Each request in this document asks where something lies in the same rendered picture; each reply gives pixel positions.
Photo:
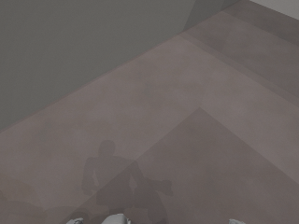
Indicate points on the left robot thigh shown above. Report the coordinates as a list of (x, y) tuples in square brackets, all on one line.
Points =
[(117, 219)]

